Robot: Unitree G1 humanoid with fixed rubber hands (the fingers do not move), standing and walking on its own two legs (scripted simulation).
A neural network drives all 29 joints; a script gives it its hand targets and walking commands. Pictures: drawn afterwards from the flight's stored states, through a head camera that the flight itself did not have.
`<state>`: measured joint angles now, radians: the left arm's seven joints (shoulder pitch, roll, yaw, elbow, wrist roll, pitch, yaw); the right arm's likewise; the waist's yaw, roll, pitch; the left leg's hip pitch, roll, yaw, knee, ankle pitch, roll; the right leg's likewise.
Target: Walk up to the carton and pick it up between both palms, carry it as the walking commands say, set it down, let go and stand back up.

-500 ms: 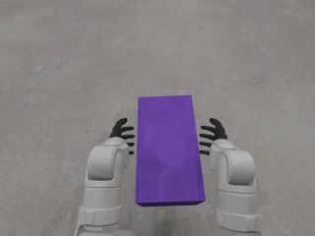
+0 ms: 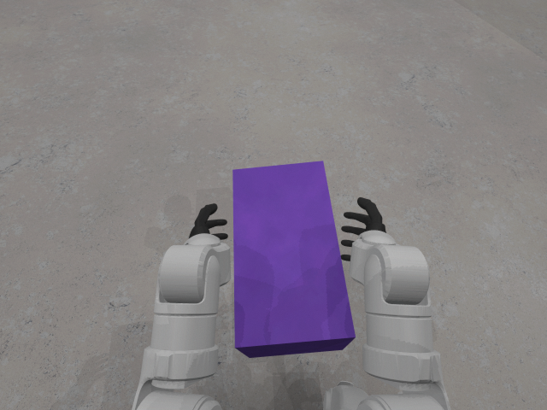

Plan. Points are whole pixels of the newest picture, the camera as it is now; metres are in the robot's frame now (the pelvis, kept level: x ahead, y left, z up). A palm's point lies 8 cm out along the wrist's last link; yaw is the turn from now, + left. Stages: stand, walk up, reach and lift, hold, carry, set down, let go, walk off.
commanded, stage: carry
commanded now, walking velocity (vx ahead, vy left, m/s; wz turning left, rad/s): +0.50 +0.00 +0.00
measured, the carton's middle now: (286, 258) +0.36 +0.00 -0.04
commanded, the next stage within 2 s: none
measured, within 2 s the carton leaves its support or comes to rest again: neither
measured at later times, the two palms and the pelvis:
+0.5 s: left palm (261, 99) +0.66 +0.07 +0.05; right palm (376, 105) +0.67 -0.17 +0.05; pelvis +0.35 -0.06 +0.00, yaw +3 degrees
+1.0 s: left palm (256, 12) +1.00 +0.10 +0.07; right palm (345, 10) +1.01 -0.13 +0.08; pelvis +0.69 -0.02 +0.00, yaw +0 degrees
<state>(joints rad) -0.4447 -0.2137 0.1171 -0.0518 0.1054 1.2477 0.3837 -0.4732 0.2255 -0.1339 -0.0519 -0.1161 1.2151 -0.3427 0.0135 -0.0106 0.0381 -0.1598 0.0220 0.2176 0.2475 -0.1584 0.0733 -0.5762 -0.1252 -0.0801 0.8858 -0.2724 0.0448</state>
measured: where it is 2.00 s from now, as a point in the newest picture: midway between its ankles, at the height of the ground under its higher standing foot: (293, 148)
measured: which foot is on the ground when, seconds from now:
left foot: down 0.00-0.26, up 0.28-0.70, down 0.72-1.00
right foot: up 0.00-0.22, down 0.24-0.72, up 0.74-1.00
